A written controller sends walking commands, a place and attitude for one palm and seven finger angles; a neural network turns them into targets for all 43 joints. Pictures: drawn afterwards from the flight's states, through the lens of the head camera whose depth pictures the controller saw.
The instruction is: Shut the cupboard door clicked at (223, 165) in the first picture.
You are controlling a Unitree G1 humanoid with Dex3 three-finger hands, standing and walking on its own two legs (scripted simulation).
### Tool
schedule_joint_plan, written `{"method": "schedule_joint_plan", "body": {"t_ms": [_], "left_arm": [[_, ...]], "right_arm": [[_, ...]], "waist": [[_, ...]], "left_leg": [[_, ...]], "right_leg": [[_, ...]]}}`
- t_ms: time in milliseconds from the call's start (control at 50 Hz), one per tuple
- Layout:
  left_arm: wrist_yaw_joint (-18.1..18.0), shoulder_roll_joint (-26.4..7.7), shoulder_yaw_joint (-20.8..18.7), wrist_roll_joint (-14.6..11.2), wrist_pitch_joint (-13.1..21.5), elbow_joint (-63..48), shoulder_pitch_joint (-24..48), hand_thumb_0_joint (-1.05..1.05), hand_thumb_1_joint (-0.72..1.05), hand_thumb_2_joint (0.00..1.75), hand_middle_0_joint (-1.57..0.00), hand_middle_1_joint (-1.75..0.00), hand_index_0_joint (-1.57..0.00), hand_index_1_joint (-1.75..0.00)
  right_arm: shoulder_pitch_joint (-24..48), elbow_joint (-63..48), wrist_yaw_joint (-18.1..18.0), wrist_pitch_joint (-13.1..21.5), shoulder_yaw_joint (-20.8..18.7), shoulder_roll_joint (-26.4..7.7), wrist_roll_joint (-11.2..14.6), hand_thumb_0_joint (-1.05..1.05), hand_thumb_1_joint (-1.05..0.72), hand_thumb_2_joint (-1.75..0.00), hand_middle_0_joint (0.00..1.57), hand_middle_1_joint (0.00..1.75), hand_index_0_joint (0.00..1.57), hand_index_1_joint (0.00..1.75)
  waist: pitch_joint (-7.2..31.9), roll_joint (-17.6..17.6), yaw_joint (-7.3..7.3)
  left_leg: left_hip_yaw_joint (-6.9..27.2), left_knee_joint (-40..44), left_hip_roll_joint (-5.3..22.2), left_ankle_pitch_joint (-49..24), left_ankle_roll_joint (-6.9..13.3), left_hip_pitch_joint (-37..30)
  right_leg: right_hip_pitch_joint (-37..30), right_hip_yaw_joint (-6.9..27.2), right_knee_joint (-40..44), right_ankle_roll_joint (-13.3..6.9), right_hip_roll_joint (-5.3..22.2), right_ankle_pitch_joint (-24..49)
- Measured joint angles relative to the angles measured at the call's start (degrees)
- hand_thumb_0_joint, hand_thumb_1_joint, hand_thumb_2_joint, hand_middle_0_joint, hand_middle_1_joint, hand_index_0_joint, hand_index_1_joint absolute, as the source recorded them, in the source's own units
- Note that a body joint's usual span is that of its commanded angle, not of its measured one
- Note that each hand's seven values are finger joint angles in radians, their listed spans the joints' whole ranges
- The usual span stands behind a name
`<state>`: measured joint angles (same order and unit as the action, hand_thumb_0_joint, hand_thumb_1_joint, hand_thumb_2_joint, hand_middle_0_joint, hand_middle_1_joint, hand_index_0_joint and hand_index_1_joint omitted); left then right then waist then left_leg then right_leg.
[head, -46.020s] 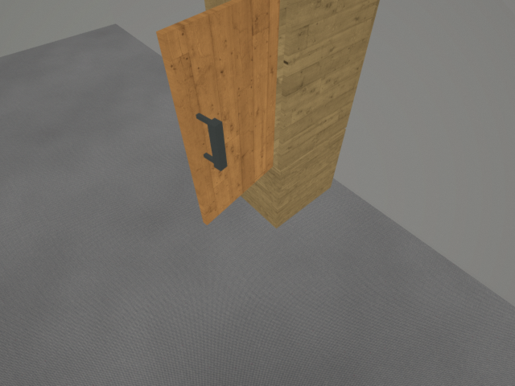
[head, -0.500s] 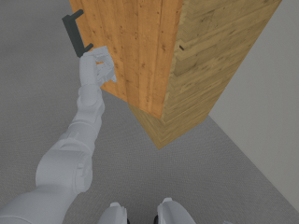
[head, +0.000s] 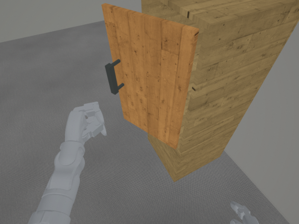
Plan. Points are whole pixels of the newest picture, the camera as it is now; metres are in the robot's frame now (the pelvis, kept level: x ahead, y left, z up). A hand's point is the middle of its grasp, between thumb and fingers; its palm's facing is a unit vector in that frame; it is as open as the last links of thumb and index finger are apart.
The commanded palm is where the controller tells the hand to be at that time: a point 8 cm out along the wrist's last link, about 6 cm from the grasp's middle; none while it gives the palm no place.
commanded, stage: draw the hand back to the body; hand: left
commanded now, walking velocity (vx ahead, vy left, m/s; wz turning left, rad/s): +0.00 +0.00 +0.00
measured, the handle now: (116, 77) +0.67 +0.16 +0.01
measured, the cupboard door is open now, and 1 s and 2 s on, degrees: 26 26 26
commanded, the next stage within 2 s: step back with the hand held close in 1.00 s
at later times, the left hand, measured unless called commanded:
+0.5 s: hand (22, 151) +0.23 +0.26 +0.16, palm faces +0.37 -0.86 -0.35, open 5.2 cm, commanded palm +0.18 +0.30 +0.18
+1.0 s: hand out of the picture +0.20 +0.27 +0.19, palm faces +0.47 -0.79 -0.39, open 7.4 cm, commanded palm +0.15 +0.31 +0.20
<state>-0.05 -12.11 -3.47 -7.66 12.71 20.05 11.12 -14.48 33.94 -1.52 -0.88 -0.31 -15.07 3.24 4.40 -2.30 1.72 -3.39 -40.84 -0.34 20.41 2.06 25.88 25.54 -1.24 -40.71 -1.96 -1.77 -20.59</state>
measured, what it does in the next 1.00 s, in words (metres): stands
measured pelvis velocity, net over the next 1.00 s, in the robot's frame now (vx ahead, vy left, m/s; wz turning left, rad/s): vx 0.01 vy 0.01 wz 0.03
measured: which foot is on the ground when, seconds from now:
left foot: down 0.00-1.00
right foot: down 0.00-1.00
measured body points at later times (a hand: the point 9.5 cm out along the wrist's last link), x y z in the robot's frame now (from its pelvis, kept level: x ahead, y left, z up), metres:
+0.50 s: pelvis +0.02 +0.02 +0.03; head +0.01 -0.01 +0.48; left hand +0.21 +0.30 +0.18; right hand +0.22 -0.18 -0.06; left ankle +0.01 +0.10 -0.72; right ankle +0.00 -0.10 -0.72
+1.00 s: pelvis +0.01 +0.01 +0.03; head -0.02 -0.02 +0.47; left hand +0.17 +0.31 +0.21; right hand +0.21 -0.21 -0.06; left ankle +0.01 +0.10 -0.72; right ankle +0.00 -0.10 -0.72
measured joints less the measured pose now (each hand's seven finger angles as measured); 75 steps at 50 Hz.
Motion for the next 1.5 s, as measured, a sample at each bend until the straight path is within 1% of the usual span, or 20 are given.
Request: {"method": "schedule_joint_plan", "body": {"t_ms": [60,120,200,320,460,660,720,780,860,920,1040,1140,1160,1220,1280,1380,1500], "left_arm": [[-1.27,-1.49,1.79,1.7,-3.71,-5.51,-4.37,0.01,0.9,0.9,-1.17,-1.36,-1.17,-1.36],[-2.17,-2.56,1.91,2.5,-6.59,-10.19,-7.74,0.01,0.89,0.9,-1.11,-1.28,-1.11,-1.28],[-3.07,-3.5,0.69,2.93,-9.36,-16.84,-12.5,0.02,0.89,0.9,-1.01,-1.17,-1.01,-1.17],[-3.81,-4.5,-2.11,3.25,-11.65,-26.89,-21.04,0.01,0.89,0.9,-0.85,-1.0,-0.85,-1.0],[-4.7,-6.14,-7.09,3.43,-12.7,-34.88,-28.94,0.01,0.89,0.9,-0.66,-0.79,-0.66,-0.79],[-5.53,-9.37,-16.6,2.76,-10.67,-42.26,-38.32,0.01,0.89,0.9,-0.39,-0.49,-0.38,-0.49],[-5.96,-9.07,-17.64,2.89,-9.89,-42.22,-38.93,0.01,0.89,0.9,-0.32,-0.42,-0.32,-0.42],[-6.2,-7.9,-16.99,3.07,-9.66,-41.32,-38.08,0.01,0.89,0.9,-0.27,-0.37,-0.27,-0.37],[-6.1,-7.02,-15.7,3.18,-9.56,-40.6,-37.31,0.01,0.89,0.9,-0.23,-0.33,-0.23,-0.33],[-5.91,-7.19,-15.21,3.23,-9.4,-40.99,-37.4,0.01,0.89,0.9,-0.22,-0.31,-0.22,-0.31],[-5.66,-8.13,-15.93,3.02,-8.55,-41.41,-37.51,0.01,0.89,0.9,-0.21,-0.3,-0.21,-0.3],[-5.53,-8.12,-16.48,2.87,-8.31,-41.05,-37.58,0.01,0.89,0.9,-0.21,-0.3,-0.21,-0.3],[-5.41,-8.09,-16.72,2.95,-8.08,-40.99,-37.67,0.01,0.89,0.9,-0.21,-0.3,-0.21,-0.3],[-5.56,-8.24,-17.92,3.28,-5.77,-40.45,-38.38,0.01,0.89,0.9,-0.21,-0.3,-0.21,-0.3],[-5.9,-8.44,-18.18,3.52,-4.19,-40.24,-39.3,0.01,0.89,0.9,-0.21,-0.3,-0.21,-0.3],[-6.2,-9.27,-17.69,3.59,-4.17,-41.65,-40.95,0.01,0.89,0.9,-0.21,-0.3,-0.21,-0.3],[-6.59,-12.35,-19.34,3.44,-4.42,-45.01,-41.88,0.01,0.89,0.9,-0.21,-0.3,-0.21,-0.3]], "right_arm": [[2.79,-0.95,-1.6,-1.01,0.63,0.77,0.2,0.01,-0.91,-0.9,0.2,0.3,0.2,0.29],[4.88,-1.72,-2.53,-1.23,1.61,1.45,0.14,0.01,-0.91,-0.9,0.2,0.3,0.2,0.29],[6.27,-2.56,-2.69,-0.66,2.83,2.17,-0.32,0.01,-0.91,-0.9,0.2,0.3,0.2,0.29],[5.99,-2.67,-2.02,0.33,4.0,2.83,-1.32,0.01,-0.9,-0.9,0.2,0.3,0.2,0.3],[4.28,-0.92,-1.61,1.26,3.92,2.81,-2.08,0.01,-0.9,-0.9,0.2,0.3,0.2,0.3],[2.1,1.49,-1.49,3.23,2.15,1.81,-2.05,0.01,-0.9,-0.9,0.2,0.3,0.2,0.3],[1.83,1.87,-1.7,4.03,1.57,1.19,-2.03,0.01,-0.9,-0.9,0.2,0.3,0.2,0.3],[1.96,2.24,-2.02,4.55,1.23,0.72,-2.05,0.01,-0.9,-0.9,0.2,0.3,0.2,0.3],[2.37,2.57,-2.4,5.23,1.16,0.78,-2.12,0.01,-0.9,-0.9,0.2,0.3,0.2,0.3],[2.58,2.52,-2.53,5.85,1.26,1.13,-2.2,0.01,-0.9,-0.9,0.2,0.3,0.2,0.3],[2.92,2.11,-2.48,6.48,1.48,1.75,-2.22,0.01,-0.9,-0.9,0.2,0.3,0.2,0.3],[2.86,2.1,-2.33,6.27,1.43,1.86,-2.22,0.01,-0.9,-0.9,0.2,0.3,0.2,0.3],[2.73,1.85,-2.26,5.91,1.46,1.76,-2.16,0.01,-0.9,-0.9,0.2,0.3,0.2,0.3],[2.96,1.53,-2.15,4.61,1.25,1.32,-2.31,0.01,-0.9,-0.9,0.2,0.3,0.2,0.3],[3.31,1.61,-2.26,3.3,0.48,0.88,-2.32,0.01,-0.9,-0.9,0.2,0.3,0.2,0.3],[3.58,0.86,-3.2,1.21,-0.48,0.19,-2.22,0.01,-0.9,-0.9,0.2,0.3,0.2,0.3],[3.89,-1.45,-3.74,-0.56,-0.65,0.57,-2.07,0.01,-0.9,-0.9,0.2,0.3,0.2,0.3]], "waist": [[-1.05,-0.05,-0.9],[-2.04,-0.07,-1.87],[-3.1,-0.38,-3.0],[-3.74,-1.13,-4.26],[-4.15,-2.04,-5.03],[-3.58,-2.95,-5.27],[-3.63,-3.2,-5.5],[-3.84,-3.14,-5.69],[-3.94,-2.57,-5.57],[-3.8,-2.13,-5.3],[-3.84,-1.99,-4.83],[-4.05,-2.24,-4.82],[-3.76,-2.43,-4.73],[-2.62,-3.04,-3.91],[-2.11,-2.99,-3.26],[-2.7,-1.9,-2.45],[-3.42,-0.41,-1.57]], "left_leg": [[0.09,4.17,-0.4,-1.54,0.22,-4.75],[0.42,7.82,-0.72,-2.98,0.36,-8.77],[0.91,11.7,-1.11,-4.37,0.52,-13.14],[1.34,15.51,-1.65,-5.5,0.82,-17.47],[1.62,16.94,-1.98,-5.76,1.01,-19.45],[1.54,16.59,-1.84,-5.46,0.95,-19.65],[1.65,16.42,-1.89,-5.54,0.94,-19.5],[1.8,16.35,-2.0,-5.82,0.95,-19.29],[1.81,16.29,-1.82,-6.03,0.77,-19.23],[1.69,16.26,-1.53,-6.02,0.53,-19.43],[1.45,16.38,-1.01,-6.1,0.15,-19.81],[1.39,16.62,-0.79,-6.34,0.01,-19.76],[1.51,16.22,-0.64,-6.25,0.01,-19.1],[1.96,13.87,0.0,-5.44,0.06,-15.81],[1.9,12.46,0.06,-4.97,0.24,-13.31],[0.79,12.63,-0.94,-5.4,0.97,-11.97],[-0.27,11.79,-1.65,-5.95,1.79,-10.19]], "right_leg": [[-4.82,0.05,4.15,0.27,0.25,1.51],[-9.08,-0.17,8.06,0.48,0.44,2.96],[-13.85,-0.53,12.42,0.7,0.69,4.44],[-18.55,-0.82,16.68,1.11,1.08,5.66],[-20.79,-1.04,18.48,1.41,1.35,6.01],[-21.02,-0.96,18.3,1.39,1.22,5.84],[-20.87,-1.1,17.97,1.37,1.28,5.8],[-20.52,-1.27,17.5,1.32,1.4,5.76],[-20.34,-1.29,17.22,1.08,1.23,5.85],[-20.5,-1.16,17.26,0.84,0.95,5.95],[-20.86,-0.91,17.65,0.48,0.42,6.31],[-20.82,-0.85,17.99,0.33,0.2,6.62],[-20.46,-0.98,18.11,0.32,0.06,6.71],[-18.4,-1.46,18.26,0.27,-0.56,7.11],[-16.12,-1.43,17.42,0.43,-0.58,7.08],[-13.42,-0.44,15.12,1.32,0.53,6.54],[-10.76,0.5,12.78,2.12,1.33,6.57]]}}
